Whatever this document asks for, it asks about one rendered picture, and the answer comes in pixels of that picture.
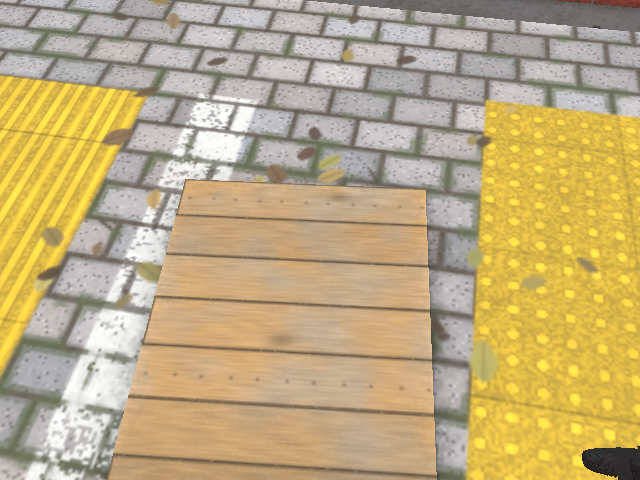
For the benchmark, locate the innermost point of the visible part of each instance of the robot right hand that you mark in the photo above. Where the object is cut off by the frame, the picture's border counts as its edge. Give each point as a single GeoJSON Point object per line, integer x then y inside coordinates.
{"type": "Point", "coordinates": [621, 462]}

